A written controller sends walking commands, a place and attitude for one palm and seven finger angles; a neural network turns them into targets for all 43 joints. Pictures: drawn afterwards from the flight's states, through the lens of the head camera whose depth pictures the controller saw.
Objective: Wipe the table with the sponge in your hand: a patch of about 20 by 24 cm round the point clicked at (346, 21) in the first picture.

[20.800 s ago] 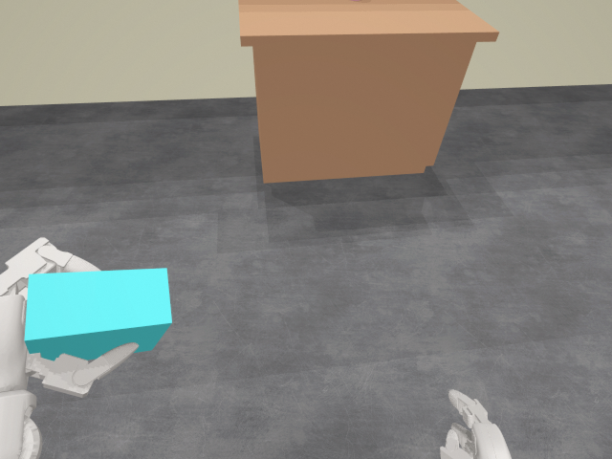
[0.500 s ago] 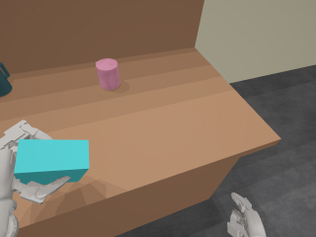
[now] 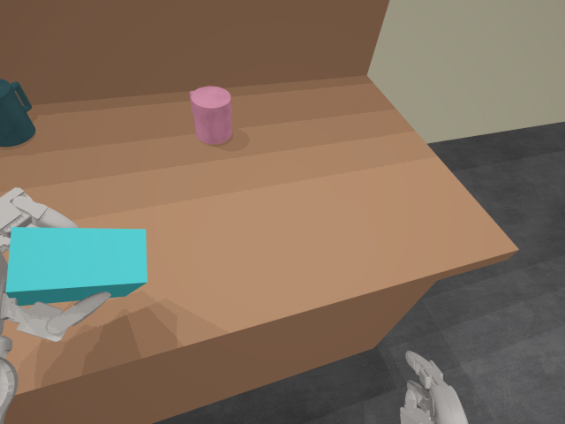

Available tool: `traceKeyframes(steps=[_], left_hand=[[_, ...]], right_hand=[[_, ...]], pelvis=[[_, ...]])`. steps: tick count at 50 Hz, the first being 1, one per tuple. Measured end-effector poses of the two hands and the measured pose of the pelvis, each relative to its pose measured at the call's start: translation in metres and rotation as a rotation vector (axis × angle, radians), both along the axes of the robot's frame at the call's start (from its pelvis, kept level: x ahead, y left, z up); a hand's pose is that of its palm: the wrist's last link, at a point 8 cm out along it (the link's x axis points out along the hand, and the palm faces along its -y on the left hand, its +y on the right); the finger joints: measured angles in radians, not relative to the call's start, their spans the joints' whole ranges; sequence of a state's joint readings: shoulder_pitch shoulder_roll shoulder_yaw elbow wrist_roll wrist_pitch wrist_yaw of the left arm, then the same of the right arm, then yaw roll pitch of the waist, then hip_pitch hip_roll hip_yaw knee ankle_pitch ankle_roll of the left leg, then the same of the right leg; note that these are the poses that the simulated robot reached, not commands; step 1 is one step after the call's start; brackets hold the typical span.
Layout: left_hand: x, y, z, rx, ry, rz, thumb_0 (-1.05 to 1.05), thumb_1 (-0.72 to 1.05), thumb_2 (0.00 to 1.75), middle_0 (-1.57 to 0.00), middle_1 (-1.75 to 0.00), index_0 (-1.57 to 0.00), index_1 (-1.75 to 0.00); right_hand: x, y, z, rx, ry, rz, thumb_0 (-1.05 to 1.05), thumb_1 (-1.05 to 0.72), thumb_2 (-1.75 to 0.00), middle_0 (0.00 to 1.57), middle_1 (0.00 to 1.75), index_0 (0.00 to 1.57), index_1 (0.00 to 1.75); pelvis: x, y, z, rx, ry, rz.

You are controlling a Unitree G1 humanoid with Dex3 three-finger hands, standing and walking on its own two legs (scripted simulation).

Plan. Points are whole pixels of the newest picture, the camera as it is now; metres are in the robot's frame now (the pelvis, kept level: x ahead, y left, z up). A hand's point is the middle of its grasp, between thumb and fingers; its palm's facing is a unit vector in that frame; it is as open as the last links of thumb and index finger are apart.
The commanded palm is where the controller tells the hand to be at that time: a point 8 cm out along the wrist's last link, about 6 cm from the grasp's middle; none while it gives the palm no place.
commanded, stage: come to a stop and stand still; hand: left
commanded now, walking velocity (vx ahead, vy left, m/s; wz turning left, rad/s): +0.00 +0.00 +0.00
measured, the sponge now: (97, 267) +0.23 +0.24 +0.13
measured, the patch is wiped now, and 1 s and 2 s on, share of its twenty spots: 0.00 0.00 0.00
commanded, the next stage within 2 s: look again from close up in 0.08 s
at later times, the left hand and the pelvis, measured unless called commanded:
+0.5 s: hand (86, 262) +0.23 +0.24 +0.16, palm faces +0.35 -0.86 -0.37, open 9.9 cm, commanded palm +0.17 +0.28 +0.18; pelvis +0.01 +0.00 +0.00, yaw +0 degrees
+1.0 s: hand (125, 259) +0.23 +0.20 +0.16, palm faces +0.31 -0.87 -0.39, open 9.9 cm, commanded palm +0.17 +0.24 +0.18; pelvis +0.01 -0.04 +0.00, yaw -1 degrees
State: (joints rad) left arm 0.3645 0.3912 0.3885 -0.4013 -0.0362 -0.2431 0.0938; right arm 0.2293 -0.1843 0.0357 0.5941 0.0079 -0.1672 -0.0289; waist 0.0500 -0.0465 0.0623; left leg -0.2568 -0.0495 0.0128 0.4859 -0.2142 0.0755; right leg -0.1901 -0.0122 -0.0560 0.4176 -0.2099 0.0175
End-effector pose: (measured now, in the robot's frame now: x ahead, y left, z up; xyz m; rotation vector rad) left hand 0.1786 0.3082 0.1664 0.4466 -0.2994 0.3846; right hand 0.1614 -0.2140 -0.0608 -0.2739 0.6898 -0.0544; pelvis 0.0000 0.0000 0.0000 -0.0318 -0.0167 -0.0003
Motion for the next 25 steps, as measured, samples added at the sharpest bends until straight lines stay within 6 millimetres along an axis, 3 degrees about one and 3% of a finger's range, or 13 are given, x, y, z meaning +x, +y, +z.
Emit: traceKeyframes(steps=[8,17,25], left_hand=[[0.008,-0.025,0.011,-0.008,-0.04,-0.1,-0.01,-0.49,1.04,-0.75,-1.35,-0.77,-1.35],[0.01,-0.014,-0.004,0.006,0.083,-0.053,-0.01,-0.49,1.04,-0.75,-1.35,-0.77,-1.35],[0.01,-0.027,0.004,-0.008,0.041,-0.069,-0.01,-0.49,1.04,-0.75,-1.35,-0.77,-1.35]], right_hand=[[0.02,0.007,0.009,0.029,-0.073,0.004,0.01,-0.91,-0.9,0.2,0.3,0.21,0.3],[0.018,0.002,0.005,0.025,-0.033,-0.016,0.01,-0.91,-0.9,0.2,0.3,0.2,0.3],[0.015,-0.008,0.001,0.006,-0.001,-0.019,0.01,-0.91,-0.9,0.2,0.3,0.2,0.3]], pelvis=[[0.004,0.005,0.001,-0.001,0.004,-0.012],[0.006,0.0,0.003,0.001,0.013,-0.011],[0.009,-0.002,0.003,-0.001,0.01,-0.007]])
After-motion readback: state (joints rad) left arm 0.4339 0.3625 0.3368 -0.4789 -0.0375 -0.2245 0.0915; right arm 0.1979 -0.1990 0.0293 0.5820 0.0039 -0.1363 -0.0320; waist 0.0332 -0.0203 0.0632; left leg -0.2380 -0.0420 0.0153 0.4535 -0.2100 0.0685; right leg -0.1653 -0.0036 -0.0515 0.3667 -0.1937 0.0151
